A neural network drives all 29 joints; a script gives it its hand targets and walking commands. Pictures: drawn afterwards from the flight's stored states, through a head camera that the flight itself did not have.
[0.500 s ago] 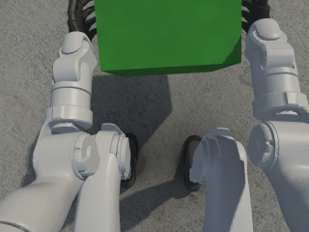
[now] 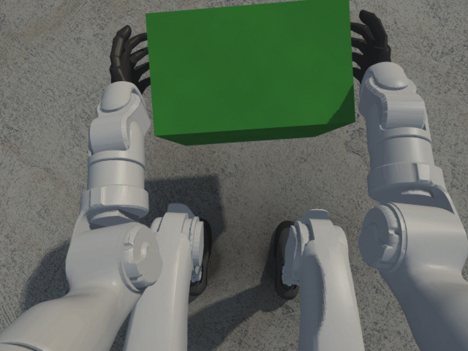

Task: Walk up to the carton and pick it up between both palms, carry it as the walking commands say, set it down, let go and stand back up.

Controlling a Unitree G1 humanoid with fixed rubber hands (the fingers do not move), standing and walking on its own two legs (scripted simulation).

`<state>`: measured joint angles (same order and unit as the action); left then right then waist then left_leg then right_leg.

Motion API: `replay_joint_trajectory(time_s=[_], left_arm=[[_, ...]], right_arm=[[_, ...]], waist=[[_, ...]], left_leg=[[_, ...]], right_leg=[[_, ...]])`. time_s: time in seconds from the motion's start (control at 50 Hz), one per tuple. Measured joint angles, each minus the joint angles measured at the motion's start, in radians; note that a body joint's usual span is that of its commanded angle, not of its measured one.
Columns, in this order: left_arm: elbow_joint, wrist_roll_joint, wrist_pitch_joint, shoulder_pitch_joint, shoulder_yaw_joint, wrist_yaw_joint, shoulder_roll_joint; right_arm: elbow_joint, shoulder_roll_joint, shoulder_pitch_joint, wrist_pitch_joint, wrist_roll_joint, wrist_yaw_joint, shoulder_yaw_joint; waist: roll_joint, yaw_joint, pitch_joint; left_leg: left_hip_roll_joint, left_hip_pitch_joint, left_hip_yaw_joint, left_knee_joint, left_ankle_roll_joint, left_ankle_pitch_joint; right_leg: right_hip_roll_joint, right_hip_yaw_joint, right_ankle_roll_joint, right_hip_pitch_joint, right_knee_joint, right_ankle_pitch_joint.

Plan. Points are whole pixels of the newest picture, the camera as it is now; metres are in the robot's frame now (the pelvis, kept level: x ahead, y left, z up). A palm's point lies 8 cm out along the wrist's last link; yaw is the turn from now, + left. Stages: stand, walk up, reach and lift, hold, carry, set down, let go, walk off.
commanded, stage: reach and lift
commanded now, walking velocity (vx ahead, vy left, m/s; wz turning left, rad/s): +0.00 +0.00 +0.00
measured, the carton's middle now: (248, 88) +0.52 +0.00 -0.16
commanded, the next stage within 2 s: none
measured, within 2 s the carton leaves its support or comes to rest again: neither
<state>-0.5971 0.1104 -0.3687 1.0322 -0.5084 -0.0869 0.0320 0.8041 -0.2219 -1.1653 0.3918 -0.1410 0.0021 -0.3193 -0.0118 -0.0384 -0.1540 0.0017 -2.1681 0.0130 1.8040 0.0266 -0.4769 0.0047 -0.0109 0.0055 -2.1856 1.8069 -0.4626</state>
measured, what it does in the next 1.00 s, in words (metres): rises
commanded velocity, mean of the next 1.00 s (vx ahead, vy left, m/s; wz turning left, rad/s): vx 0.00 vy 0.00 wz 0.00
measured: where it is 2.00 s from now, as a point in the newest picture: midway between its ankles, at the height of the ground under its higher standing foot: (241, 271)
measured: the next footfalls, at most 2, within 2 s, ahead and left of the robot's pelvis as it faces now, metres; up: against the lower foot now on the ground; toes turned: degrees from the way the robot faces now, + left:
none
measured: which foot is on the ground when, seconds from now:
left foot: down 0.00-1.00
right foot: down 0.00-1.00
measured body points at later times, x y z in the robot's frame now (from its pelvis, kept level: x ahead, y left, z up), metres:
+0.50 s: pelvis +0.01 +0.00 +0.06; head +0.27 -0.02 +0.43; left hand +0.49 +0.18 -0.01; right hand +0.52 -0.18 -0.02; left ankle +0.11 +0.13 -0.43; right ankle +0.12 -0.12 -0.43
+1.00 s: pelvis +0.03 +0.00 +0.12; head +0.24 -0.02 +0.51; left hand +0.48 +0.18 +0.07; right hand +0.50 -0.18 +0.06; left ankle +0.11 +0.13 -0.43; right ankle +0.12 -0.12 -0.43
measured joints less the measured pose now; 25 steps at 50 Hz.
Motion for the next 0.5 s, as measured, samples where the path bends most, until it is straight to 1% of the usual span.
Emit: replay_joint_trajectory(time_s=[0.5], left_arm=[[0.033,0.048,-0.027,-0.107,-0.015,0.02,-0.049]], right_arm=[[-0.07,0.074,0.133,0.03,-0.067,0.018,-0.06]], waist=[[0.009,-0.009,-0.082]], left_leg=[[0.003,0.199,-0.007,-0.195,-0.002,0.022]], right_leg=[[-0.006,-0.007,-0.001,0.195,-0.19,0.021]])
